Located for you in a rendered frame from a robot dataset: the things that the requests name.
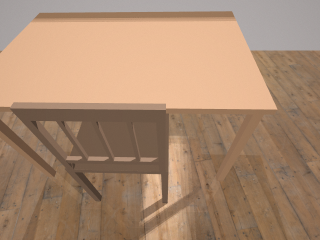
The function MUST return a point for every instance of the chair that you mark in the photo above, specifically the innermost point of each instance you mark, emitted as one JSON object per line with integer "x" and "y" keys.
{"x": 122, "y": 138}

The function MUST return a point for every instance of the table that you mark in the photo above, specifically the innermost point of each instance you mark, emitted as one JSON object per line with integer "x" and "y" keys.
{"x": 195, "y": 62}

